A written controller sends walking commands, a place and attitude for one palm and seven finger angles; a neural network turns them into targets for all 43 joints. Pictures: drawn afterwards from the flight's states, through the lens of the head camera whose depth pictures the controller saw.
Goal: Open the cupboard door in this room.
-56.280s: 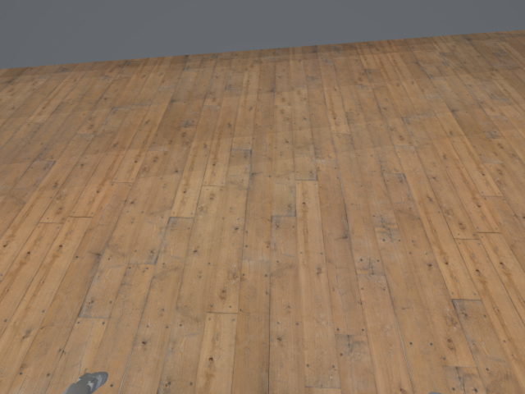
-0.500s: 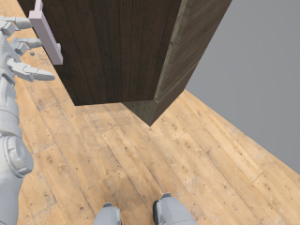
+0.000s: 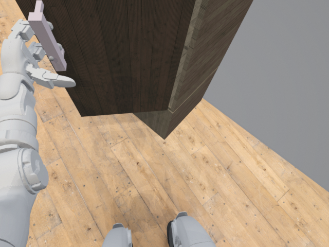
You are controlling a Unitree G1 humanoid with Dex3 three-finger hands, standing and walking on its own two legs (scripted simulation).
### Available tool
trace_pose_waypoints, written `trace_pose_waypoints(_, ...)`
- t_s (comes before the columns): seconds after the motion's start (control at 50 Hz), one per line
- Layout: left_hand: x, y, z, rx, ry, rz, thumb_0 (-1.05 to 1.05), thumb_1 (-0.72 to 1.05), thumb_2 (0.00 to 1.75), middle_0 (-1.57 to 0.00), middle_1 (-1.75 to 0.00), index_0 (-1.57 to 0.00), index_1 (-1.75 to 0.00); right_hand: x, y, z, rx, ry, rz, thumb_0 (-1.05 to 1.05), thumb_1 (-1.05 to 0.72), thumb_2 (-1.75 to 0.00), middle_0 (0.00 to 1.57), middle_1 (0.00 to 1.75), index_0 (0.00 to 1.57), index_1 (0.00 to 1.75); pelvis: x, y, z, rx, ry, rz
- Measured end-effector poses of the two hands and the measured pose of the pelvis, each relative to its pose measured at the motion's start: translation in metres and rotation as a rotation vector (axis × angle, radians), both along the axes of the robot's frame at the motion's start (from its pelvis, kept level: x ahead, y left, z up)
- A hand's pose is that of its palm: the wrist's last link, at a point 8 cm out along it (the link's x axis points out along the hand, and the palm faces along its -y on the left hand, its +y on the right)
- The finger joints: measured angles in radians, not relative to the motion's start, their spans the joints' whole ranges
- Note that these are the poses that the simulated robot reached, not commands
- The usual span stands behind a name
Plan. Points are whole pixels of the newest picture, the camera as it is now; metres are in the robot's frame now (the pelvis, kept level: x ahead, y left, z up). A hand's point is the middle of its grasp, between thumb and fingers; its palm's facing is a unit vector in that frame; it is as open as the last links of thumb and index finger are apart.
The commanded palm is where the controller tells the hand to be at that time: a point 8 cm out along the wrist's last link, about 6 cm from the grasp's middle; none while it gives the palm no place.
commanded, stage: slide the fingers in behind the handle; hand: left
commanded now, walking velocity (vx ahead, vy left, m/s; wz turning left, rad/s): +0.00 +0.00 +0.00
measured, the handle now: (51, 38) +0.58 +0.21 +0.10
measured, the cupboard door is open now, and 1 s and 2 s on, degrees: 49 49 62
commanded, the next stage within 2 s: close the thumb around the handle in 0.60 s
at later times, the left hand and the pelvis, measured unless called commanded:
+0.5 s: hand (58, 60) +0.52 +0.19 +0.09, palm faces +0.05 -1.00 -0.02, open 14.0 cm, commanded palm +0.50 +0.23 +0.09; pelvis -0.01 +0.00 +0.00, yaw +0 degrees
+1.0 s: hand (60, 59) +0.52 +0.18 +0.09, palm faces +0.05 -1.00 -0.01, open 11.4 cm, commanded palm +0.50 +0.23 +0.09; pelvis -0.01 +0.00 +0.00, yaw +0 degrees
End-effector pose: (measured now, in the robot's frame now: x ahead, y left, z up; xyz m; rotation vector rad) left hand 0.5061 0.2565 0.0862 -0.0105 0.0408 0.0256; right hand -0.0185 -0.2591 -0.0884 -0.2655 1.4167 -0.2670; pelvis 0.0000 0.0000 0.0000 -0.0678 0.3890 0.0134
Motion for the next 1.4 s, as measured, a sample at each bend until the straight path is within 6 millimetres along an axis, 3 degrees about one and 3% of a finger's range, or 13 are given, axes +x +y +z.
trace_pose_waypoints(0.28, -0.004, -0.018, 0.000, 0.006, 0.012, 0.006, -0.02, -0.50, 0.30, -0.30, -1.20, -0.30, -1.20, -0.004, 0.005, -0.004, 0.030, -0.021, -0.002, 0.00, -0.91, -0.90, 0.20, 0.30, 0.21, 0.30, -0.005, -0.002, 0.000, 0.009, -0.012, -0.003)
trace_pose_waypoints(0.8, -0.012, -0.014, 0.006, 0.028, -0.021, 0.004, -0.02, -0.47, 0.31, -0.30, -1.21, -0.30, -1.20, -0.007, -0.002, -0.003, 0.012, -0.019, 0.010, 0.00, -0.91, -0.90, 0.20, 0.30, 0.21, 0.30, -0.008, -0.001, 0.000, 0.010, -0.018, 0.001)
trace_pose_waypoints(0.96, -0.011, -0.021, 0.005, 0.023, -0.021, 0.019, -0.02, -0.20, 0.43, -0.31, -1.23, -0.32, -1.23, -0.003, 0.002, -0.006, 0.026, -0.033, 0.015, 0.00, -0.91, -0.90, 0.20, 0.30, 0.21, 0.30, -0.008, -0.001, 0.000, 0.012, -0.021, 0.001)
trace_pose_waypoints(1.26, -0.007, -0.014, 0.005, 0.028, -0.031, 0.030, 0.00, 0.59, 0.76, -0.38, -1.32, -0.37, -1.31, -0.006, 0.001, -0.006, 0.020, -0.025, 0.004, 0.00, -0.91, -0.90, 0.20, 0.30, 0.21, 0.30, -0.007, -0.002, -0.001, 0.014, -0.010, -0.007)
trace_pose_waypoints(1.4, -0.007, -0.020, 0.005, -0.001, -0.020, 0.001, 0.00, 0.69, 0.82, -0.35, -1.33, -0.36, -1.33, -0.005, -0.002, -0.004, 0.012, -0.024, -0.002, 0.00, -0.91, -0.90, 0.20, 0.30, 0.21, 0.30, -0.005, -0.002, 0.000, 0.012, -0.016, -0.007)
